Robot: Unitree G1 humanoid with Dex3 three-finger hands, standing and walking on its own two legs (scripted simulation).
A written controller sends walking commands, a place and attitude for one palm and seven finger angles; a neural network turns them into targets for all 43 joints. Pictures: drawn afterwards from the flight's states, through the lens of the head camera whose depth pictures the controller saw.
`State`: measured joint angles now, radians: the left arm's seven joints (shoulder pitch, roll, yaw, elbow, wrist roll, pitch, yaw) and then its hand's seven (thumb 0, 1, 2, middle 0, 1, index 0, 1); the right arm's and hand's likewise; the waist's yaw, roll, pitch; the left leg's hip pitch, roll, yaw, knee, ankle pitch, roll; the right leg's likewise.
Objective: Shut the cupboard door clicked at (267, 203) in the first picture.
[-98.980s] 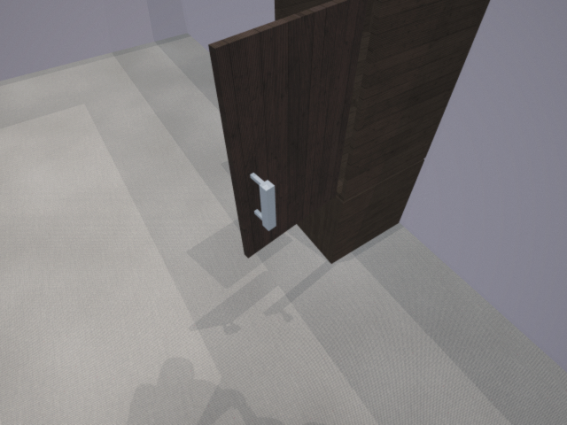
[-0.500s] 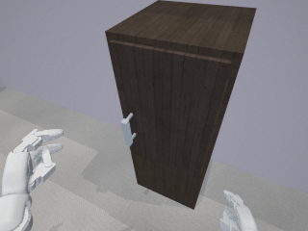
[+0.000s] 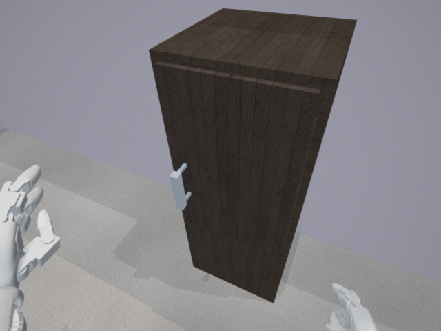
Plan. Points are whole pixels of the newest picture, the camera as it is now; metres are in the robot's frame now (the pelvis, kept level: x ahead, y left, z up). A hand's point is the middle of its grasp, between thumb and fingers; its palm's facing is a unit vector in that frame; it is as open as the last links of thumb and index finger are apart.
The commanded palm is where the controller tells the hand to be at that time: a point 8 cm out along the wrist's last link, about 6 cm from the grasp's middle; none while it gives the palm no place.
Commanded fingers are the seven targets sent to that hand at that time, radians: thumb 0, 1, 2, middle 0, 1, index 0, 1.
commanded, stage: step back with the hand held close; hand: left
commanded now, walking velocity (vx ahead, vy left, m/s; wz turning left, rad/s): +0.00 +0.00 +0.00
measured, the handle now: (182, 186) +0.54 +0.19 -0.11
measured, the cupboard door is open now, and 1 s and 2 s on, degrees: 0 0 0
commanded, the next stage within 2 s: stop stepping back and stand still in 1.50 s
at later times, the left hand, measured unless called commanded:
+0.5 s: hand (46, 227) +0.20 +0.28 +0.17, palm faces +0.36 -0.78 -0.52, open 7.4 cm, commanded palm +0.14 +0.32 +0.18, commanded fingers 0.00 0.90 0.90 -0.20 -0.30 -0.20 -0.30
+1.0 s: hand out of the picture +0.11 +0.29 +0.17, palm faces +0.49 -0.75 -0.45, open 7.4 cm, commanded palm +0.05 +0.32 +0.18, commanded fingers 0.00 0.90 0.90 -0.20 -0.30 -0.20 -0.30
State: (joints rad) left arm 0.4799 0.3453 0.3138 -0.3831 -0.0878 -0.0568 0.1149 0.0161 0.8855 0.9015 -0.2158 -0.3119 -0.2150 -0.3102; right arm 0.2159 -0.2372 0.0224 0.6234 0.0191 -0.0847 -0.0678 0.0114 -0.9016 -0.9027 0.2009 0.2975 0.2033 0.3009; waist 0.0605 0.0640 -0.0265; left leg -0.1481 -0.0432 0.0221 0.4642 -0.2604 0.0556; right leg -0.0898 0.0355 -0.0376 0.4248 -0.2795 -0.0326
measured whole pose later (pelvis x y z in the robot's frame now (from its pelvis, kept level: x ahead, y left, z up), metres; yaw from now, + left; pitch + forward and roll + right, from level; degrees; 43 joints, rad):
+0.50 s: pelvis -0.01 +0.02 +0.00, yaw -2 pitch +1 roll -1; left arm 0.54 0.44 0.41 -0.46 -0.08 -0.14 0.13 0.01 0.88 0.90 -0.21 -0.31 -0.21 -0.30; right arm 0.19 -0.25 -0.01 0.56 0.02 0.03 -0.08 0.01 -0.90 -0.90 0.20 0.30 0.20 0.30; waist 0.01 0.06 0.00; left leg -0.28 -0.06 0.06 0.50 -0.25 0.08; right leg -0.25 0.02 0.00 0.49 -0.27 0.00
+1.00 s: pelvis -0.09 +0.02 -0.02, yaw +1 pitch +0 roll -2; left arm 0.50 0.40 0.44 -0.47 -0.02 -0.22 0.16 0.01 0.88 0.90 -0.21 -0.31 -0.21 -0.30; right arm 0.24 -0.24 0.00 0.57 0.00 -0.03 -0.07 0.01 -0.90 -0.90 0.20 0.30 0.21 0.30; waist 0.01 0.02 -0.02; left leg -0.45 -0.04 0.04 0.66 -0.30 0.08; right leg -0.37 0.04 -0.02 0.60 -0.23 -0.01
